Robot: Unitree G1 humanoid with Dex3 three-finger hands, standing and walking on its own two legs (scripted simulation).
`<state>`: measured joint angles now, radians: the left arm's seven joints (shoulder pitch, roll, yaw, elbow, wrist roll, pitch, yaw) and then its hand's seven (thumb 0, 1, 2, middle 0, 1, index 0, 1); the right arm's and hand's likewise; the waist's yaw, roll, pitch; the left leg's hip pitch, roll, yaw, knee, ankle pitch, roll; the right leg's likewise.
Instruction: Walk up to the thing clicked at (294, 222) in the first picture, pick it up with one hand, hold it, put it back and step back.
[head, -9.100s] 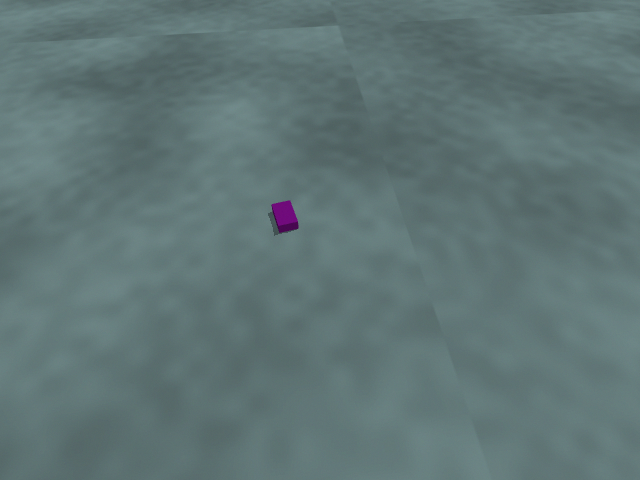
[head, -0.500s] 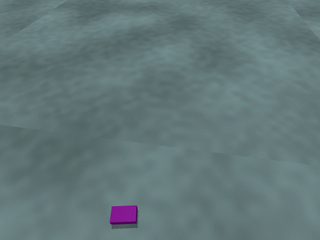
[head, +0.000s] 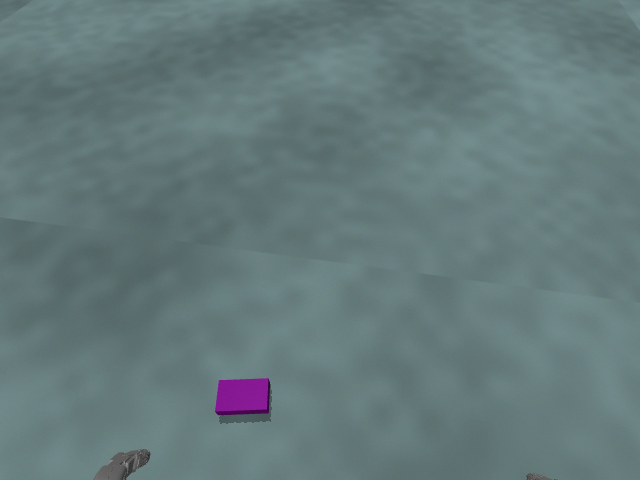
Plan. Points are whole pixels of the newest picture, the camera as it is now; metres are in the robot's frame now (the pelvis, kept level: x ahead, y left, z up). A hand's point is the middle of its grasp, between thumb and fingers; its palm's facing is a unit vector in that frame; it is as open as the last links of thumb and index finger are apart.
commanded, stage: rise first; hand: left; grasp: from above
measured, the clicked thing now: (243, 396) +0.44 +0.26 -0.75
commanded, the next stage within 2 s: none
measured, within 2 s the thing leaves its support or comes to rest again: neither
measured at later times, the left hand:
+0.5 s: hand out of the picture +0.14 +0.26 -0.21, palm faces -0.12 -0.90 -0.43, open 14.0 cm
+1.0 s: hand out of the picture +0.16 +0.29 -0.32, palm faces -0.36 -0.71 -0.60, open 14.2 cm
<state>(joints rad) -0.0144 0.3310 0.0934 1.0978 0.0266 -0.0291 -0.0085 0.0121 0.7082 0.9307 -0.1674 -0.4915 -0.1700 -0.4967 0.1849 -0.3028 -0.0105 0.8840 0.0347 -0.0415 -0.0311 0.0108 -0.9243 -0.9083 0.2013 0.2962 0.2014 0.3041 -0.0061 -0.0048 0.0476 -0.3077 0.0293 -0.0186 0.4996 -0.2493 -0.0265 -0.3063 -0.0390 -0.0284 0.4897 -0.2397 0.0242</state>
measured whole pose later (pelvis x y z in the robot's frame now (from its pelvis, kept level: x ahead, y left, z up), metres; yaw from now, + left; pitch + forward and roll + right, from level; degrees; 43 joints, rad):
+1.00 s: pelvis -0.03 +0.01 -0.17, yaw -1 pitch +27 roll -2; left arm 0.07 0.41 0.14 0.57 0.46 0.06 0.01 0.00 -0.56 0.97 -0.08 -1.06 -0.09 -1.06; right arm 0.13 -0.27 -0.04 0.56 0.00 -0.21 0.02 0.01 -0.91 -0.90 0.20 0.30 0.20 0.30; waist -0.02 0.00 -0.17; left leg -1.37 0.02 -0.06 1.54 -0.65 -0.02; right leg -1.35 -0.04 -0.02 1.50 -0.63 0.04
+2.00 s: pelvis -0.09 +0.02 -0.43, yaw -6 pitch +33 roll -8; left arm -0.83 0.81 0.18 1.34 1.31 -0.37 0.34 0.00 -0.46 0.97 -0.13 -0.92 -0.13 -0.93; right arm 0.11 -0.28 -0.01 0.76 -0.14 0.00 0.13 0.01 -0.90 -0.90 0.20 0.30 0.20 0.30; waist -0.16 -0.01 -0.06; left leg -2.26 -0.02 -0.15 2.37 -0.69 -0.02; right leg -2.19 -0.02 -0.02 2.27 -0.66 0.06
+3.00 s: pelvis -0.08 +0.02 -0.45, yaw -8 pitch +34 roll -10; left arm -0.92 0.86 0.19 1.47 1.34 -0.33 0.43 0.00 -0.56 1.03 -0.09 -1.00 -0.08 -1.02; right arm 0.10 -0.28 0.05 0.76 -0.19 -0.02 0.17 0.00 -0.91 -0.91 0.20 0.30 0.20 0.30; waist -0.22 -0.03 -0.02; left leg -2.34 -0.03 -0.17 2.46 -0.72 -0.01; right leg -2.25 -0.01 -0.04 2.33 -0.68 0.07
